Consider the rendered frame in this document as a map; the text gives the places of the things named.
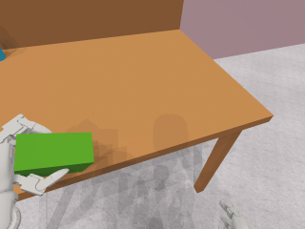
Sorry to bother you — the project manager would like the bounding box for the sponge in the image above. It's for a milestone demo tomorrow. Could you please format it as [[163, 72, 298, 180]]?
[[13, 132, 94, 177]]

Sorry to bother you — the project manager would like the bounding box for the table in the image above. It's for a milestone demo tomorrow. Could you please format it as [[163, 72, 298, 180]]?
[[0, 0, 274, 201]]

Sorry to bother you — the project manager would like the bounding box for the robot right hand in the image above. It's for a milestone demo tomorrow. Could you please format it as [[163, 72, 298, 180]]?
[[218, 199, 250, 229]]

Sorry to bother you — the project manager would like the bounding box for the robot left hand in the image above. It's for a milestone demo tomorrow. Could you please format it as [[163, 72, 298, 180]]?
[[0, 114, 69, 197]]

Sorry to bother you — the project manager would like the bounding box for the robot left forearm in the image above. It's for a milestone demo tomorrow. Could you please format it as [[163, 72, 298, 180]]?
[[0, 191, 22, 229]]

